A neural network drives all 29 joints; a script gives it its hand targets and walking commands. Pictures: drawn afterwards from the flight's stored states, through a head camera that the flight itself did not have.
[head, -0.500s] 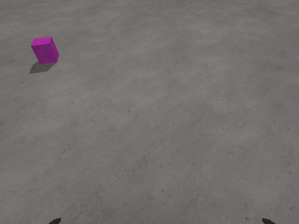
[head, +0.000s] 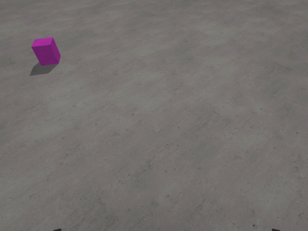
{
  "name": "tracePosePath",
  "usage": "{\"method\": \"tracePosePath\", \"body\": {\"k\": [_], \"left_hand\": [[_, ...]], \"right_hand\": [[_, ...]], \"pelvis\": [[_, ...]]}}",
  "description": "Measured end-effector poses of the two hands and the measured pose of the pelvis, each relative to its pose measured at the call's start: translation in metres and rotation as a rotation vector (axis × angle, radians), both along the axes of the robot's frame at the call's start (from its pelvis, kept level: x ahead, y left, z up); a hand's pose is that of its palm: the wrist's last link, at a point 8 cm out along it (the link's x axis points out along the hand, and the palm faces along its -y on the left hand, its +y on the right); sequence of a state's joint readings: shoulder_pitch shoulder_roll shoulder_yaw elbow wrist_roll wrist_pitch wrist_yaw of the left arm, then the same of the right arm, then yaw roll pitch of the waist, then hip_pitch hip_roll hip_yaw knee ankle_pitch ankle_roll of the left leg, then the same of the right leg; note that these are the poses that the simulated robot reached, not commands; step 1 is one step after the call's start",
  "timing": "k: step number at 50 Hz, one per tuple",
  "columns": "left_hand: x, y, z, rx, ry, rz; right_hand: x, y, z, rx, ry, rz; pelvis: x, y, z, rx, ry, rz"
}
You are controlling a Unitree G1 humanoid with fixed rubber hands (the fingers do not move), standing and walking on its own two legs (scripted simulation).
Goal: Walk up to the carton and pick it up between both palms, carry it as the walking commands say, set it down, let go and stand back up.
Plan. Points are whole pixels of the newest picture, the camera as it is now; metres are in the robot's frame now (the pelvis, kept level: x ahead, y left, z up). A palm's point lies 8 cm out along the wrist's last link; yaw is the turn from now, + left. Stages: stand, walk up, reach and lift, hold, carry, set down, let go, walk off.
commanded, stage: stand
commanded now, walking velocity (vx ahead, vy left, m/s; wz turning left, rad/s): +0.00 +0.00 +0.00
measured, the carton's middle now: (47, 51) +2.21 +1.39 -0.66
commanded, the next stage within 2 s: walk up in 0.78 s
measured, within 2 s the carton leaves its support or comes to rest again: neither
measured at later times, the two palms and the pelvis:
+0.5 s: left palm out of the picture +0.11 +0.31 -0.10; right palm out of the picture +0.11 -0.31 -0.10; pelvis +0.01 +0.00 +0.00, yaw +0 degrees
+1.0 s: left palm out of the picture +0.11 +0.32 -0.10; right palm out of the picture +0.10 -0.32 -0.10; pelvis +0.01 +0.00 +0.00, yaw +1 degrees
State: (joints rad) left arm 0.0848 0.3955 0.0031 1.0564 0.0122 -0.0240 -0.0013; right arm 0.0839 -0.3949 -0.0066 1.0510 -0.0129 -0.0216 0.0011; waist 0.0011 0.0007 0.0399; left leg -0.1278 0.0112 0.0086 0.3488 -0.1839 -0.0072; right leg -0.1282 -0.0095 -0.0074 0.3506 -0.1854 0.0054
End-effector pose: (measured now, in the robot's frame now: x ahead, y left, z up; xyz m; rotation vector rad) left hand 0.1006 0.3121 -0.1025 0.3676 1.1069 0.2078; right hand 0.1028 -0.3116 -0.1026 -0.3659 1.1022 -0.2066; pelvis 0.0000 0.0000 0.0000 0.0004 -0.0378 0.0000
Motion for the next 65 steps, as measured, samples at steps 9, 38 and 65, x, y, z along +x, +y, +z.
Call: {"method": "tracePosePath", "body": {"k": [9, 38, 65], "left_hand": [[0.003, 0.001, 0.000, 0.001, 0.003, 0.002], [0.008, 0.003, 0.001, 0.004, 0.008, 0.006], [-0.184, -0.003, -0.027, -0.104, 0.335, 0.429]], "right_hand": [[0.002, 0.000, 0.000, -0.002, 0.003, -0.003], [0.007, 0.000, 0.001, -0.005, 0.009, -0.010], [0.148, 0.142, -0.015, 0.161, 0.011, 0.367]], "pelvis": [[0.002, 0.000, 0.000, 0.000, 0.001, -0.001], [0.009, 0.001, 0.001, 0.000, 0.004, -0.002], [0.064, 0.048, -0.010, 0.017, 0.024, 0.215]]}}
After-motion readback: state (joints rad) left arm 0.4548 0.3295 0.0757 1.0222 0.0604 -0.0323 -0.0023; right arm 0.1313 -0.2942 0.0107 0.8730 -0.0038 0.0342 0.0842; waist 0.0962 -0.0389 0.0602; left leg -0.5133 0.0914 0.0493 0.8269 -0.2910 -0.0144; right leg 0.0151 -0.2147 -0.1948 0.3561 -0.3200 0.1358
